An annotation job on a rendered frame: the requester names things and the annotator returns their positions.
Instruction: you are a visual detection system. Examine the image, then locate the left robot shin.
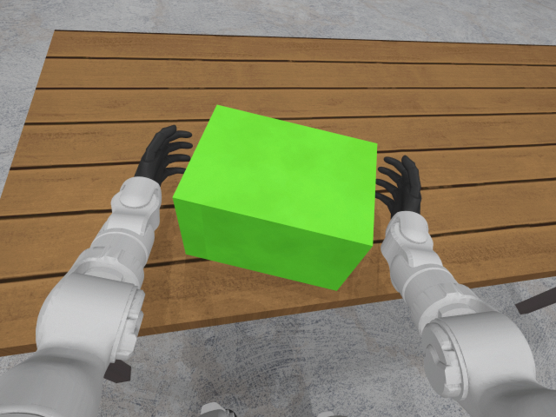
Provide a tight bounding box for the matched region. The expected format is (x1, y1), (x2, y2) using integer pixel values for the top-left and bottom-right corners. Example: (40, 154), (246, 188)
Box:
(201, 402), (225, 414)

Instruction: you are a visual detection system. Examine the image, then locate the left robot forearm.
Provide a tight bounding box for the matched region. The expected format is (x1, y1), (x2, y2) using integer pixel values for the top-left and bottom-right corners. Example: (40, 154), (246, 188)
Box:
(36, 176), (162, 348)

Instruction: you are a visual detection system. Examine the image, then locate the robot right hand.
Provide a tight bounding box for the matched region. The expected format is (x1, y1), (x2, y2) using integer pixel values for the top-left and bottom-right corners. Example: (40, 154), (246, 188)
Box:
(375, 156), (421, 219)

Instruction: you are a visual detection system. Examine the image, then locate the right robot forearm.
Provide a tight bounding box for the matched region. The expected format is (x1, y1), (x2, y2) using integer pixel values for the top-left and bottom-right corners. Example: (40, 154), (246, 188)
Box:
(381, 211), (536, 377)

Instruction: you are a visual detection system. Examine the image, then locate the robot left hand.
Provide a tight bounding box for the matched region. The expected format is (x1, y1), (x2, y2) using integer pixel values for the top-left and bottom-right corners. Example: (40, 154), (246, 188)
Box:
(134, 125), (193, 187)

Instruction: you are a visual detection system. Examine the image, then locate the robot right upper arm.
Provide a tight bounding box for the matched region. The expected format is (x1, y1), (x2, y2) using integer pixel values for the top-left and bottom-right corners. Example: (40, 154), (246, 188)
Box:
(421, 311), (556, 417)

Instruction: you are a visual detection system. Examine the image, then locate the robot left upper arm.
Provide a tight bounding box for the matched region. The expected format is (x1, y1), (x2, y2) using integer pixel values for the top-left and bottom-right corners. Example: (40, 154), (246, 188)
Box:
(0, 272), (145, 417)

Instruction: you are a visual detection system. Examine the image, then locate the table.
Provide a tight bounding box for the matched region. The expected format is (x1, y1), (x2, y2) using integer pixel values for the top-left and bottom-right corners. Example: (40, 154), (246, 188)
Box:
(0, 30), (556, 383)

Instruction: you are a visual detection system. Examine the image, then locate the carton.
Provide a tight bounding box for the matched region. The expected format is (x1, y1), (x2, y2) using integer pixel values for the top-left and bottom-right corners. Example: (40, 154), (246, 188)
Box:
(173, 105), (377, 291)

